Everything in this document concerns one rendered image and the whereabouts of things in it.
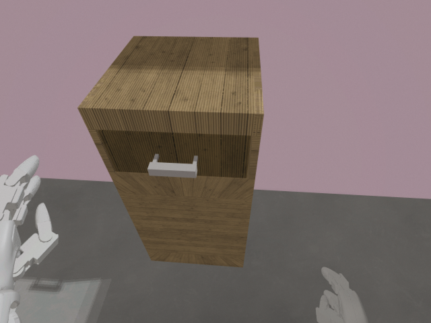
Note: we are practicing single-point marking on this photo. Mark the left robot hand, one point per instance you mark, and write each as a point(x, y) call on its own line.
point(16, 191)

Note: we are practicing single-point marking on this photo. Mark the right robot hand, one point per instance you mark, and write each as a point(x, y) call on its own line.
point(347, 305)

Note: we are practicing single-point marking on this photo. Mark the handle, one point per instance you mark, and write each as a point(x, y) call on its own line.
point(156, 168)

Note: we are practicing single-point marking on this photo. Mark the cabinet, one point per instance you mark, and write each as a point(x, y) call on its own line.
point(177, 84)

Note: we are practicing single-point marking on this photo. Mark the drawer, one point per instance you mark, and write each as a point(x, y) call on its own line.
point(218, 155)

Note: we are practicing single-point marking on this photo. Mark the robot left forearm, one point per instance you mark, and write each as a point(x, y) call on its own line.
point(9, 301)

